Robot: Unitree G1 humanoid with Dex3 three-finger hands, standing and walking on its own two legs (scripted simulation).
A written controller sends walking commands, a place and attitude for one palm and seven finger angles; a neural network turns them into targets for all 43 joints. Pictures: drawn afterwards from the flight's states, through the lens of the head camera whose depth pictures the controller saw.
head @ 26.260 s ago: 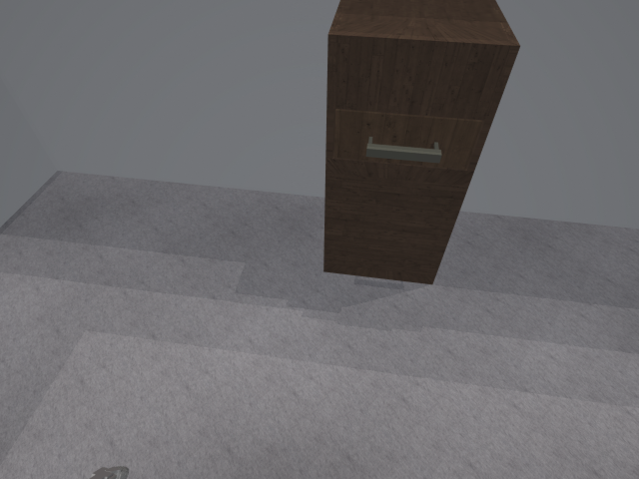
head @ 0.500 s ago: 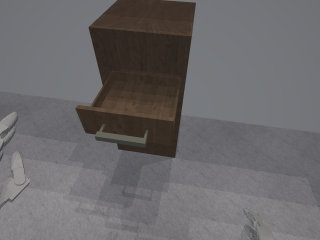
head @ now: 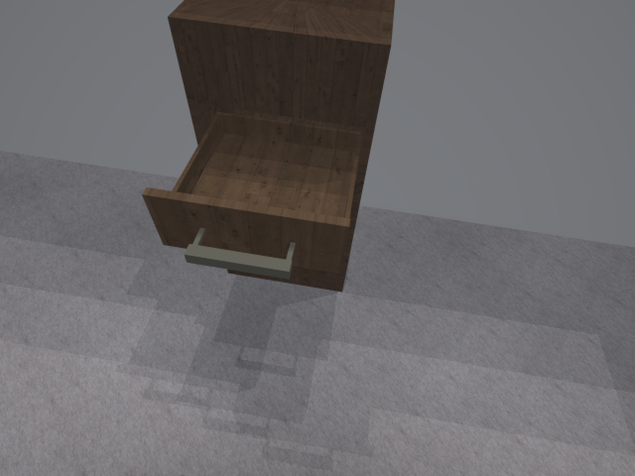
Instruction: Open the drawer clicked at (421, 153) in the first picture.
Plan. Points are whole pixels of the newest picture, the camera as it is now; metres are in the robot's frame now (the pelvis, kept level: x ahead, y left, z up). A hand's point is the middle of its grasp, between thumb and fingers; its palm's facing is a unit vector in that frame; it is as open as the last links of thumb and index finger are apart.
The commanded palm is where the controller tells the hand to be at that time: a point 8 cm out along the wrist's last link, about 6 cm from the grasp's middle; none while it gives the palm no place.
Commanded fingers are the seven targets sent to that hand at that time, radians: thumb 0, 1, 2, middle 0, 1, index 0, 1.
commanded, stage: let the arm hang, fingers relaxed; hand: left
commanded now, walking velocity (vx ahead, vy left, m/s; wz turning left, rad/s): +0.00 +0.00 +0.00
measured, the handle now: (242, 251) +0.51 +0.16 -0.13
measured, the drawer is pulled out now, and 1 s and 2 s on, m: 0.30 0.30 0.30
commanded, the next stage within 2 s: look to check the result in 0.82 s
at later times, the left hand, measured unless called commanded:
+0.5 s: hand out of the picture -0.02 +0.17 -0.17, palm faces +0.03 -0.98 -0.18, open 7.3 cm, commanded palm none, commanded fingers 0.00 0.90 0.90 -0.20 -0.30 -0.20 -0.30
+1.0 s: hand out of the picture -0.02 +0.16 -0.17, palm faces +0.03 -0.99 -0.16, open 7.3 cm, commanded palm none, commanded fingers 0.00 0.90 0.90 -0.20 -0.30 -0.20 -0.30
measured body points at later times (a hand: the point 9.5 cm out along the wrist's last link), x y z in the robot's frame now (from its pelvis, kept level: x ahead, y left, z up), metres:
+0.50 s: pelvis +0.00 +0.01 +0.01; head +0.02 +0.00 +0.46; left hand -0.02 +0.22 -0.15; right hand -0.04 -0.18 -0.16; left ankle -0.03 +0.11 -0.73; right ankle +0.04 -0.09 -0.73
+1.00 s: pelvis +0.00 +0.01 +0.01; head +0.02 +0.01 +0.46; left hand -0.02 +0.21 -0.16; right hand -0.04 -0.19 -0.15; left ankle -0.03 +0.11 -0.73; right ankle +0.04 -0.09 -0.73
